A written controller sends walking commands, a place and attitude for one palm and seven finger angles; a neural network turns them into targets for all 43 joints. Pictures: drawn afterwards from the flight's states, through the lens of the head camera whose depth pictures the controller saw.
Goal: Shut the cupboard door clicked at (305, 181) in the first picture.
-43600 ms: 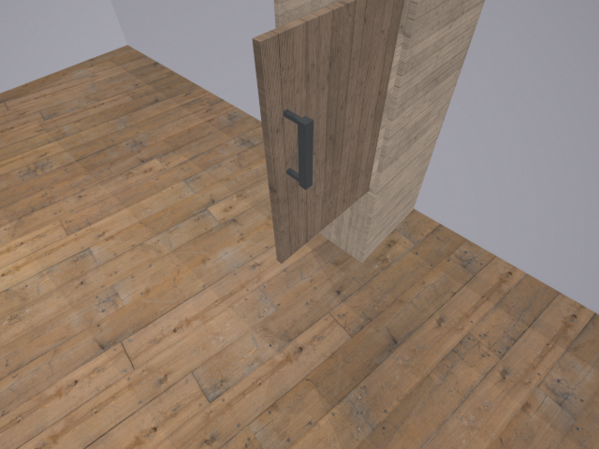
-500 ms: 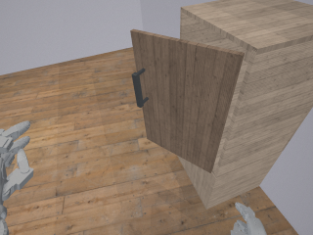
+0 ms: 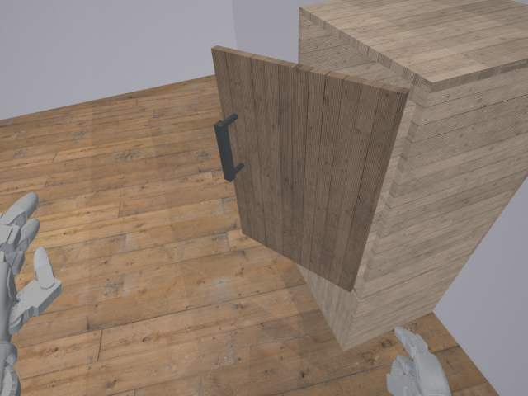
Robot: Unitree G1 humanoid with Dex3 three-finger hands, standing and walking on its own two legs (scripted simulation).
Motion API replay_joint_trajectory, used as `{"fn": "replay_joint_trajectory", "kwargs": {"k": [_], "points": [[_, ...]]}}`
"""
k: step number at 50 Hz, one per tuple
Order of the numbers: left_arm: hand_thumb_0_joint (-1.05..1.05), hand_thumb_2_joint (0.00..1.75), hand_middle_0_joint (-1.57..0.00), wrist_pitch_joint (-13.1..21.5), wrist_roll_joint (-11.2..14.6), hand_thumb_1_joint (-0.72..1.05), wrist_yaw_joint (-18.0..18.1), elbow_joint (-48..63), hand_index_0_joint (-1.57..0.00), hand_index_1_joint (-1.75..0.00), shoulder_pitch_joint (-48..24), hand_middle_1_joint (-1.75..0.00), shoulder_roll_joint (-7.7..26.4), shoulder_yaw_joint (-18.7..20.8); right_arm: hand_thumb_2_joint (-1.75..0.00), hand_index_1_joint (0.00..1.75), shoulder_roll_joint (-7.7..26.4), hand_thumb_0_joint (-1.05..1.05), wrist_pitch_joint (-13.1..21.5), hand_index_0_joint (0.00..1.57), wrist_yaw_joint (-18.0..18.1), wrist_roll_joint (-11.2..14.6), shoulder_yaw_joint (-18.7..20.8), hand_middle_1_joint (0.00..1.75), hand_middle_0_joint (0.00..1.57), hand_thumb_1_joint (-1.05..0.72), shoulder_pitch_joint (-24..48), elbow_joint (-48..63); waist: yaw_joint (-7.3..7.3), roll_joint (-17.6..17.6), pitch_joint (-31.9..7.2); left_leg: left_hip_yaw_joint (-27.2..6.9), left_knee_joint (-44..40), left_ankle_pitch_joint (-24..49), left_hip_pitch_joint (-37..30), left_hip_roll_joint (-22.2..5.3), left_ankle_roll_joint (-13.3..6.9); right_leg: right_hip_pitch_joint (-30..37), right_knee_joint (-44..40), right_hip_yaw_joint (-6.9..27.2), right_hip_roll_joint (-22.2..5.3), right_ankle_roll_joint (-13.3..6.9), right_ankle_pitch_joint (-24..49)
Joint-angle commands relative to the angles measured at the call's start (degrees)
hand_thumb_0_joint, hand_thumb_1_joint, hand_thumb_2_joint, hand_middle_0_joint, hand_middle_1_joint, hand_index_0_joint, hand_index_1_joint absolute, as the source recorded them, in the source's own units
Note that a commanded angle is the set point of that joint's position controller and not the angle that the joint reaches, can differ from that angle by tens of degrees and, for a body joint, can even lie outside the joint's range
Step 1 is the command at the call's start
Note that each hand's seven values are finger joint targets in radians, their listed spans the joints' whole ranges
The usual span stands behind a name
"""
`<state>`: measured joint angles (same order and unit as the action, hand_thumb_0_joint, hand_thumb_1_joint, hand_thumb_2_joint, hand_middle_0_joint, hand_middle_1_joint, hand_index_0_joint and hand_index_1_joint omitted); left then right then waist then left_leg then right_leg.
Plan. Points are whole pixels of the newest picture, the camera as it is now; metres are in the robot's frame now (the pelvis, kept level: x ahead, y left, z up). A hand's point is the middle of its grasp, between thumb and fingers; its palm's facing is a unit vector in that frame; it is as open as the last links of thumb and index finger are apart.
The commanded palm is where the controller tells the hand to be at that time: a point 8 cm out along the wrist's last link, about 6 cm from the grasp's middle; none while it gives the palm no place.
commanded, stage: step back with the hand held close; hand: left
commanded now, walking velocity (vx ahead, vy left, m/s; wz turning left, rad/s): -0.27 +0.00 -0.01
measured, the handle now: (231, 148) +0.63 +0.16 +0.03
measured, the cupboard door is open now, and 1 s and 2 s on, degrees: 34 34 34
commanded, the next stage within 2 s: stop stepping back and stand still in 1.08 s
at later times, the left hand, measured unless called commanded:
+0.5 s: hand out of the picture +0.14 +0.31 +0.16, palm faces +0.39 -0.78 -0.50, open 7.4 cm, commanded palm +0.08 +0.34 +0.17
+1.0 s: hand out of the picture +0.03 +0.32 +0.17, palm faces +0.47 -0.75 -0.45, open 7.4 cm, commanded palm -0.05 +0.35 +0.17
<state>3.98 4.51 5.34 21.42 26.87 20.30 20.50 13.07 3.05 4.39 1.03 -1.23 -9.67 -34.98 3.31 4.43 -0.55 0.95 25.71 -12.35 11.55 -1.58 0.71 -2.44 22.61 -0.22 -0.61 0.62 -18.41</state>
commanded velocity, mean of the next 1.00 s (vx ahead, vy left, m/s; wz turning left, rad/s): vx -0.31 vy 0.00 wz -0.03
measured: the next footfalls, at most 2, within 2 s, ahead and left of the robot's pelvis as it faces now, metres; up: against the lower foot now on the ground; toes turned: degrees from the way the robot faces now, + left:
right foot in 1.04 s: -0.12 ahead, -0.09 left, +0.00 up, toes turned +6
left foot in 1.22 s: -0.10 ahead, +0.16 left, +0.00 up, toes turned +6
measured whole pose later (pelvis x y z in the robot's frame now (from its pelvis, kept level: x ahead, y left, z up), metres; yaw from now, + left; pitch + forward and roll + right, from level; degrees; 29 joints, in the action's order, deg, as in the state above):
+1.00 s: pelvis -0.17 +0.04 -0.02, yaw +5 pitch +0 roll -5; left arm 15.4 3.1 8.7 28.9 27.1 27.9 27.0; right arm 11.1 5.2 4.7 -0.1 0.3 -12.2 -34.9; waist -2.6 2.2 1.9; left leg 0.2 32.0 -5.9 32.0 -3.2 -2.9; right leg -19.6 40.1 -1.0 4.2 0.3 -23.2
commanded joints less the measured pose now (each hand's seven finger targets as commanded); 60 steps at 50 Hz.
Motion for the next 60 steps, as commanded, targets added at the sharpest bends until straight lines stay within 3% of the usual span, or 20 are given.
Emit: {"fn": "replay_joint_trajectory", "kwargs": {"k": [1,7,14,18,24,28,32,37,39,42,44,45,47,50,51,53,55,58,59,60], "points": [[0.0,0.9,-0.2,5.84,-0.53,0.9,0.92,11.09,-0.2,-0.3,-3.04,-0.3,13.77,8.5,-0.9,0.3,5.61,0.0,-0.17,0.2,0.94,-0.08,2.72,0.3,0.2,-0.9,6.97,9.23,-2.34,-6.04,-5.44,2.08,5.1,15.34,-4.61,0.35,-3.19,-9.32,-2.28,-0.24,-5.24,0.57,35.45],[0.0,0.9,-0.2,5.61,0.19,0.9,1.75,13.7,-0.2,-0.3,2.48,-0.3,15.14,10.28,-0.9,0.3,6.02,0.0,-3.31,0.2,1.44,0.53,3.52,0.3,0.2,-0.9,6.46,11.57,-2.42,-4.87,-11.75,1.62,5.19,28.14,-5.72,-1.52,-2.95,-7.4,3.12,-1.16,-3.95,1.09,38.59],[0.0,0.9,-0.2,5.86,0.57,0.9,3.06,17.21,-0.2,-0.3,4.09,-0.3,16.54,11.53,-0.9,0.3,6.79,0.0,-4.18,0.2,1.66,0.7,3.79,0.3,0.2,-0.9,5.53,13.02,-2.5,-0.72,-12.34,-0.74,1.69,27.27,-2.77,-3.47,-2.88,-7.83,5.34,-1.38,-1.65,0.9,26.52],[0.0,0.9,-0.2,7.01,0.64,0.9,3.4,16.99,-0.2,-0.3,5.39,-0.3,16.21,11.97,-0.9,0.3,7.33,0.0,-3.09,0.2,1.53,0.45,3.7,0.3,0.2,-0.9,5.5,13.03,-2.43,1.48,-9.74,-2.88,-2.43,14.28,3.78,-4.79,-3.32,-7.48,5.49,-0.95,-0.55,0.92,16.27],[0.0,0.9,-0.2,9.96,-0.5,0.9,3.74,16.61,-0.2,-0.3,3.67,-0.3,14.81,12.2,-0.9,0.3,8.17,0.0,-0.7,0.2,1.57,0.36,3.81,0.3,0.2,-0.9,5.0,12.75,-2.96,3.88,-5.41,-6.41,-8.54,-17.19,20.75,-5.89,-4.95,-1.76,8.2,-0.23,1.13,0.84,6.9],[0.0,0.9,-0.2,11.66,-1.26,0.9,3.8,17.07,-0.2,-0.3,2.12,-0.3,14.14,12.03,-0.9,0.3,8.22,0.0,1.26,0.2,1.54,0.12,3.93,0.3,0.2,-0.9,4.21,12.09,-2.98,4.34,-4.84,-7.49,-8.63,-23.91,25.28,-6.29,-5.33,-1.34,9.9,0.18,1.9,0.59,2.06],[0.0,0.9,-0.2,12.49,-1.64,0.9,4.04,18.48,-0.2,-0.3,-0.04,-0.3,13.92,11.26,-0.9,0.3,7.77,0.0,3.03,0.2,1.53,-0.43,3.83,0.3,0.2,-0.9,3.47,11.13,-3.1,2.08,-4.15,-5.75,-4.83,-23.8,22.65,-4.75,-4.36,-7.25,6.69,2.35,0.72,-0.34,-4.39],[0.0,0.9,-0.2,12.61,-1.42,0.9,5.15,17.63,-0.2,-0.3,-2.08,-0.3,14.62,9.95,-0.9,0.3,5.93,0.0,3.44,0.2,1.31,-1.18,3.42,0.3,0.2,-0.9,2.16,8.35,-3.92,-6.83,-2.85,-0.69,8.45,-11.99,8.28,0.11,-1.06,-25.17,-4.67,9.21,-6.52,-3.62,-11.97],[0.0,0.9,-0.2,12.7,-1.45,0.9,5.72,17.4,-0.2,-0.3,-3.84,-0.3,15.25,9.66,-0.9,0.3,5.85,0.0,3.28,0.2,1.47,-1.19,3.29,0.3,0.2,-0.9,1.83,7.59,-4.37,-8.01,-2.59,-0.1,10.79,-10.34,5.38,0.7,-0.68,-29.0,-5.34,8.39,-7.49,-3.62,-11.96],[0.0,0.9,-0.2,13.28,-1.4,0.9,5.92,18.32,-0.2,-0.3,-4.11,-0.3,15.55,10.22,-0.9,0.3,6.36,0.0,3.6,0.2,1.89,-0.98,3.19,0.3,0.2,-0.9,2.56,8.0,-4.5,-1.7,-1.52,-5.53,0.81,-16.23,9.89,-2.51,-1.89,-25.91,0.02,3.14,-2.5,-1.44,-13.31],[0.0,0.9,-0.2,14.14,-1.76,0.9,5.65,18.59,-0.2,-0.3,-2.18,-0.3,15.4,12.32,-0.9,0.3,7.83,0.0,4.48,0.2,2.09,-0.68,3.53,0.3,0.2,-0.9,4.1,9.16,-3.64,9.83,-3.13,-14.54,-13.99,-32.07,25.8,-9.81,-5.29,-9.33,16.15,-1.03,4.64,0.57,-8.14],[0.0,0.9,-0.2,14.67,-1.8,0.9,5.36,18.43,-0.2,-0.3,-1.66,-0.3,16.4,13.79,-0.9,0.3,7.83,0.0,4.9,0.2,2.13,-0.69,3.89,0.3,0.2,-0.9,4.97,9.43,-2.81,12.37,-4.29,-19.36,-18.26,-33.37,31.05,-12.75,-6.84,-3.07,23.33,-1.71,6.76,0.63,-4.59],[0.0,0.9,-0.2,15.76,-1.09,0.9,4.37,22.3,-0.2,-0.3,-0.54,-0.3,17.8,15.66,-0.9,0.3,6.9,0.0,5.49,0.2,1.22,-1.18,4.65,0.3,0.2,-0.9,4.72,9.53,-2.46,9.44,-8.8,-15.12,-14.57,-26.29,25.75,-12.69,-6.22,-3.38,23.6,-1.49,6.74,-0.41,-5.47],[0.0,0.9,-0.2,15.24,0.27,0.9,3.95,18.76,-0.2,-0.3,9.08,-0.3,17.4,16.72,-0.9,0.3,6.18,0.0,5.74,0.2,-0.16,-1.02,4.98,0.3,0.2,-0.9,3.56,9.14,-2.71,9.22,-9.11,-6.79,-7.0,-21.04,20.83,-8.95,-3.19,-7.04,11.1,0.6,3.03,-3.08,-8.52],[0.0,0.9,-0.2,15.49,0.87,0.9,3.95,20.85,-0.2,-0.3,7.77,-0.3,16.9,15.37,-0.9,0.3,5.01,0.0,5.64,0.2,-0.51,-0.92,4.41,0.3,0.2,-0.9,4.06,9.24,-3.04,4.3,-8.33,-4.18,-1.63,-16.32,15.83,-6.48,-1.23,-12.86,3.46,5.46,-0.46,-4.49,-9.09],[0.0,0.9,-0.2,14.3,0.25,0.9,4.87,16.69,-0.2,-0.3,6.8,-0.3,17.35,13.93,-0.9,0.3,4.44,0.0,4.54,0.2,-0.7,-0.62,4.46,0.3,0.2,-0.9,1.73,6.79,-3.63,-13.54,-8.06,2.46,20.06,-10.03,5.4,0.55,2.44,-28.34,-8.52,22.69,-14.56,-8.57,-8.93],[0.0,0.9,-0.2,11.58,-0.84,0.9,5.73,17.37,-0.2,-0.3,1.6,-0.3,15.98,11.64,-0.9,0.3,4.96,0.0,3.12,0.2,-0.54,-1.11,4.81,0.3,0.2,-0.9,2.59,6.12,-3.23,-17.07,-4.86,-0.61,32.92,-12.75,9.15,1.45,1.63,-30.69,-8.85,24.15,-18.03,-11.73,1.35],[0.0,0.9,-0.2,10.39,-1.98,0.9,5.59,16.86,-0.2,-0.3,-5.96,-0.3,15.44,9.08,-0.9,0.3,3.94,0.0,2.39,0.2,1.28,-1.33,2.7,0.3,0.2,-0.9,3.46,5.65,-4.5,-14.31,-0.42,-0.57,12.33,-8.59,7.04,0.26,0.38,-25.51,0.72,11.93,-10.1,-5.62,20.81],[0.0,0.9,-0.2,10.68,-2.02,0.9,5.48,17.97,-0.2,-0.3,-8.88,-0.3,15.96,8.65,-0.9,0.3,4.89,0.0,2.63,0.2,1.9,-0.92,2.8,0.3,0.2,-0.9,3.06,5.36,-5.09,-9.57,-0.77,0.73,2.28,-1.95,3.66,0.42,-0.04,-24.71,4.92,9.5,-7.02,-3.16,21.98],[0.0,0.9,-0.2,11.34,-2.21,0.9,5.25,21.33,-0.2,-0.3,-11.99,-0.3,16.97,8.75,-0.9,0.3,7.16,0.0,3.47,0.2,2.6,-0.6,3.79,0.3,0.2,-0.9,4.2,6.58,-4.06,0.48,-1.95,-5.77,-2.91,6.44,3.98,-6.24,-2.23,-23.22,10.3,5.92,-1.81,-0.37,13.83]]}}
